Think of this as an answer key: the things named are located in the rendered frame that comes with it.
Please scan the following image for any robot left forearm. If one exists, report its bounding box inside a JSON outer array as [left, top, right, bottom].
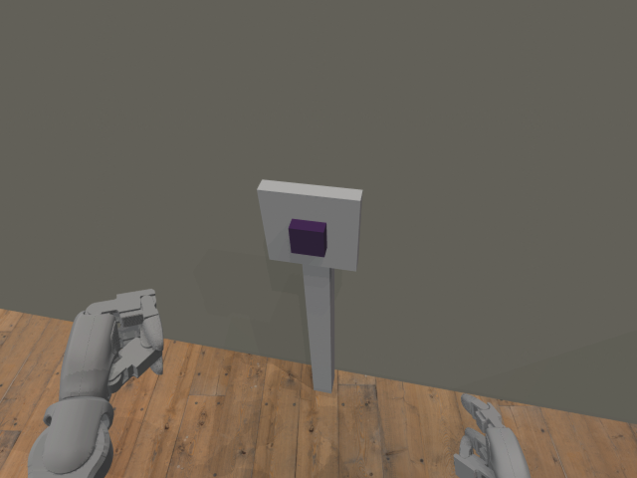
[[28, 396, 114, 478]]

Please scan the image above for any panel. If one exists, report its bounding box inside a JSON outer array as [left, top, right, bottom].
[[257, 179, 362, 393]]

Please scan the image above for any button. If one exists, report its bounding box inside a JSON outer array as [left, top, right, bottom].
[[289, 219, 327, 257]]

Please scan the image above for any left robot hand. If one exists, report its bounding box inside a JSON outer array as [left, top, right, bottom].
[[59, 289, 163, 402]]

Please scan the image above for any right robot hand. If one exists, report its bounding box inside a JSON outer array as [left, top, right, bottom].
[[454, 393, 531, 478]]

